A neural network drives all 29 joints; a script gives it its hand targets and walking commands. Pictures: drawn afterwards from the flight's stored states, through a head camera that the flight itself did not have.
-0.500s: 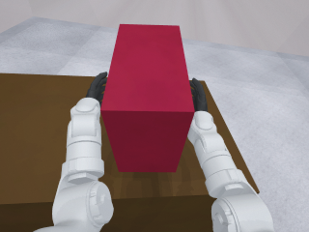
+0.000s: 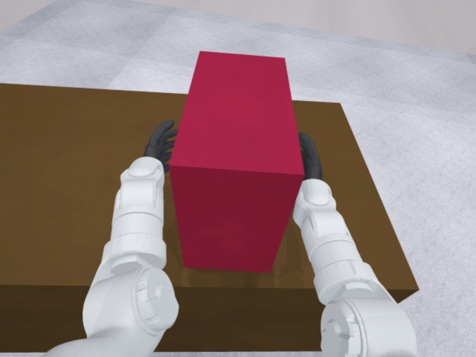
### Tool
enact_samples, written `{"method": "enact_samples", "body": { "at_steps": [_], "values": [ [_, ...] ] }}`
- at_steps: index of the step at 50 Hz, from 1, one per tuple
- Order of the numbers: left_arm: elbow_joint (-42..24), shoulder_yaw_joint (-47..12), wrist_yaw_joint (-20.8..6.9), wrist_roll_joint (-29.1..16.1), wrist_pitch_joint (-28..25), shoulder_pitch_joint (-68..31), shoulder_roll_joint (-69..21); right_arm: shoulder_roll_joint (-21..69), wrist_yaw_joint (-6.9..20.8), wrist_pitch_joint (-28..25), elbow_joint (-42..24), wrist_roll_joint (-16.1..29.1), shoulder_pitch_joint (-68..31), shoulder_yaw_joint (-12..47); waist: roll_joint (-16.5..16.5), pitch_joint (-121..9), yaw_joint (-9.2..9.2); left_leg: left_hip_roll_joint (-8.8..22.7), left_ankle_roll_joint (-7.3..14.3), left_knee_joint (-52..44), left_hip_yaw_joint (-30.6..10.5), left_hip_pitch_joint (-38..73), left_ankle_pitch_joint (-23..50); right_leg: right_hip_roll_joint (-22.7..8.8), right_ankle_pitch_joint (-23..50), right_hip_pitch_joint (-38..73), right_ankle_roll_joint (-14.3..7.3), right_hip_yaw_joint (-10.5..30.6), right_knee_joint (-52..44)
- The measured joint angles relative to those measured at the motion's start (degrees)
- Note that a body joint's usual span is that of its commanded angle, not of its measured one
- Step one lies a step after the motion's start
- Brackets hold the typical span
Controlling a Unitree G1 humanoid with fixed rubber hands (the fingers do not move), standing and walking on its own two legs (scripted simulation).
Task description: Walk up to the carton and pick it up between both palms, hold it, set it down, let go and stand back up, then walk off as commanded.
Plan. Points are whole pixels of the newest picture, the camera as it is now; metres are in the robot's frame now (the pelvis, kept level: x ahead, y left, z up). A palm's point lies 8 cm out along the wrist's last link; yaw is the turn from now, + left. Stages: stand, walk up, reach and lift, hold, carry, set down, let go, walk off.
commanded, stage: set down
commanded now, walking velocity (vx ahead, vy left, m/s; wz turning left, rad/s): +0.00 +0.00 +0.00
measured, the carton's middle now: (234, 161) +0.46 +0.02 +0.06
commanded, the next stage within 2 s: none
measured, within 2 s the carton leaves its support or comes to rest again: neither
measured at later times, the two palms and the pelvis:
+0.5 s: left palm (159, 184) +0.41 +0.16 +0.05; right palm (302, 207) +0.37 -0.10 +0.04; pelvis -0.01 +0.01 +0.00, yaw +1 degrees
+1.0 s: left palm (163, 182) +0.41 +0.15 +0.05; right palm (303, 208) +0.37 -0.10 +0.04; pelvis -0.01 +0.01 +0.00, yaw +0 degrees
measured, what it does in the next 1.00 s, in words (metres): stands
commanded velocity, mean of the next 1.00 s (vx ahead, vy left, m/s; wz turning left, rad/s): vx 0.00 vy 0.00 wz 0.00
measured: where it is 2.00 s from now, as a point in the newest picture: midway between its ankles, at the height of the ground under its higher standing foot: outside the picture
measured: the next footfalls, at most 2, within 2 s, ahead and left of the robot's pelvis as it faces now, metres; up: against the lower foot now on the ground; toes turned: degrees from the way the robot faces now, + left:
none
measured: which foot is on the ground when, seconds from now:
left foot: down 0.00-1.00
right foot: down 0.00-1.00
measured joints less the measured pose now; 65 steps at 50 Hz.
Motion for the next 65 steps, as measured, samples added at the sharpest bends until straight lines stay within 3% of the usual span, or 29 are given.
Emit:
{"method": "enact_samples", "body": {
  "at_steps": [4, 7, 11, 14, 18, 22, 26, 30, 34, 37, 41, 44, 46, 48, 52, 56, 59, 65],
  "values": [
    [-3.7, -4.9, 4.1, -2.4, -5.5, 4.4, 0.0, 2.7, -1.7, -6.5, -0.4, -1.5, 1.9, -0.8, 0.2, 4.1, -1.70, 0.0, -0.3, 1.8, -0.6, -2.7, -0.2, 0.0, 0.5, -1.6, 0.0, -0.6, 0.0],
    [-3.6, -9.7, 6.8, -6.3, -10.9, 6.8, -0.1, 3.1, -1.7, -13.2, -0.4, -4.2, 5.0, -2.3, 0.3, -2.7, -3.19, 0.0, -0.3, 3.1, -0.9, -8.2, -0.8, 0.0, 0.5, -6.4, -0.1, -0.9, 0.0],
    [-1.8, -11.8, 8.8, -6.9, -16.2, 6.9, -0.3, 3.1, -0.9, -18.2, -0.3, -5.6, 5.9, -4.7, 0.5, -12.8, -4.34, 0.0, -0.4, 3.6, -0.7, -10.4, -2.1, 0.0, -0.2, -8.3, -0.1, -0.9, -0.3],
    [0.2, -9.4, 8.2, -6.9, -16.2, 5.1, -0.3, 3.2, -0.3, -16.9, 0.0, -4.7, 4.3, -5.5, 0.3, -15.1, -3.99, 0.1, -0.4, 3.3, -0.5, -8.0, -3.0, 0.0, -0.9, -6.2, -0.1, -0.9, -0.2],
    [0.6, -4.0, 4.8, -4.4, -9.8, 2.7, -0.3, 3.2, -0.3, -10.8, 0.9, -0.9, 2.6, -4.5, -0.1, -8.4, -2.38, 0.1, -0.3, 2.6, -0.3, -2.7, -2.8, -0.1, -1.1, -1.3, 0.1, -0.9, -0.2],
    [0.6, -1.7, 2.4, -1.8, -4.0, 3.2, -0.1, 3.2, -0.6, -5.9, 2.3, -0.4, 3.4, -3.2, -0.2, -0.2, -1.39, 0.1, -0.3, 1.7, -0.3, -1.6, -1.1, -0.1, -0.2, -0.6, 0.1, -0.9, -0.3],
    [-2.0, -4.3, 3.7, -3.5, -8.1, 4.5, -0.1, 3.3, -1.3, -10.6, -0.2, -1.2, 4.3, -1.5, 0.5, 5.4, -1.52, 0.1, -0.3, 2.4, -0.7, -3.6, -0.1, -0.1, 1.0, -2.1, 0.0, -1.3, -0.3],
    [-0.4, -9.5, 7.7, -5.7, -16.1, 6.0, -0.2, 3.3, -0.8, -17.2, -0.6, -7.1, 5.5, -4.5, 1.9, -4.6, -2.36, 0.1, -0.2, 4.1, -1.1, -11.5, -0.4, -0.1, 1.5, -9.0, 0.0, -1.8, -0.3],
    [3.4, -9.2, 9.2, -5.7, -20.8, 5.8, -0.4, 3.4, 0.1, -19.8, 0.4, -9.8, 5.5, -7.0, 2.0, -14.3, -2.34, 0.1, -0.1, 4.5, -1.0, -12.5, -1.8, -0.1, 0.6, -10.0, 0.0, -1.8, -0.3],
    [5.3, -5.2, 7.8, -5.7, -18.9, 4.5, -0.4, 3.4, 0.2, -17.4, 2.6, -9.0, 4.0, -7.3, 1.0, -13.6, -1.88, 0.1, 0.0, 3.8, -0.4, -8.1, -2.4, -0.1, -0.2, -6.1, 0.1, -1.3, -0.3],
    [5.7, -0.8, 4.8, -3.4, -11.5, 4.1, -0.4, 3.4, 0.5, -11.3, 5.7, -6.7, 3.3, -7.2, -0.1, -6.4, -1.79, 0.1, 0.0, 2.7, -0.4, -3.1, -1.9, -0.1, -0.4, -1.6, 0.1, -1.3, -0.3],
    [5.3, -0.5, 4.0, -2.4, -8.1, 4.4, -0.3, 3.4, 0.6, -9.0, 6.3, -5.4, 4.2, -6.9, -0.1, -0.2, -1.84, 0.1, 0.0, 2.3, -0.3, -2.8, -0.9, -0.1, 0.4, -1.4, 0.1, -1.3, -0.3],
    [3.5, -0.9, 3.4, -2.4, -10.5, 4.4, -0.3, 3.8, 0.2, -11.1, 4.2, -4.3, 4.3, -5.7, 0.2, 4.2, -1.67, 0.1, 0.0, 2.4, -0.3, -2.9, -0.4, -0.1, 0.9, -1.4, 0.1, -1.3, -0.3],
    [3.1, -2.7, 4.7, -2.4, -14.2, 4.4, -0.3, 4.0, -0.1, -13.8, 2.8, -4.9, 4.3, -5.6, 0.8, 4.9, -1.68, 0.1, 0.0, 2.9, -0.3, -4.4, -0.3, -0.1, 1.3, -2.8, 0.1, -1.3, -0.3],
    [5.0, -6.2, 7.3, -2.8, -21.0, 5.5, -0.5, 4.1, -0.4, -19.6, 2.7, -10.8, 5.7, -8.1, 1.8, -4.1, -1.66, 0.2, 0.0, 4.2, -0.4, -11.0, -0.9, -0.1, 1.4, -8.7, 0.1, -1.3, -0.4],
    [7.6, -5.7, 8.5, -2.8, -24.7, 5.4, -0.8, 4.1, 0.3, -22.0, 3.5, -12.9, 5.8, -10.2, 1.6, -11.7, -1.09, 0.2, 0.1, 4.8, -0.3, -12.0, -2.5, -0.1, 0.3, -9.4, 0.1, -1.3, -0.3],
    [8.6, -3.4, 7.9, -2.8, -23.4, 5.3, -0.8, 4.1, 0.3, -21.0, 5.7, -12.4, 5.0, -10.6, 1.0, -12.1, -0.83, 0.2, 0.2, 4.6, -0.3, -9.8, -3.2, -0.1, -0.4, -7.4, 0.2, -1.3, -0.3],
    [7.7, -1.6, 6.5, -2.8, -15.3, 5.5, -0.8, 4.1, -0.1, -16.9, 9.1, -7.0, 6.1, -9.1, 0.3, -1.1, -0.95, 0.2, 0.0, 3.7, -0.2, -6.1, -2.3, -0.1, -0.2, -4.1, 0.3, -1.3, -0.3]
  ]
}}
